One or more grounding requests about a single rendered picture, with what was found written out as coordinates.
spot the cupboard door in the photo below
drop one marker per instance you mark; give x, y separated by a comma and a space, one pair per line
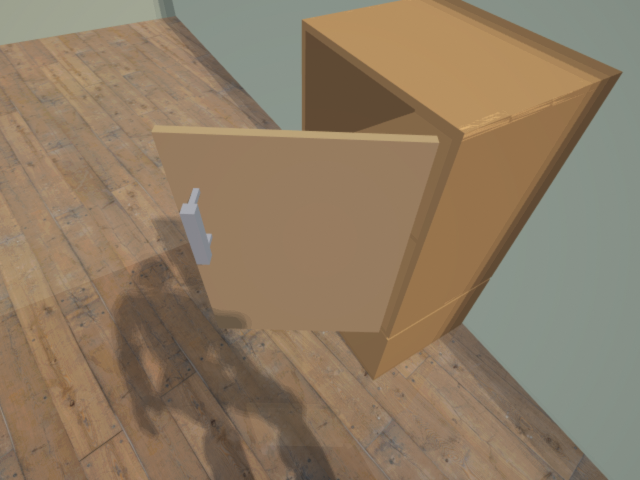
309, 228

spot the handle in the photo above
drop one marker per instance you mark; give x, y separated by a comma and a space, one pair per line
199, 241

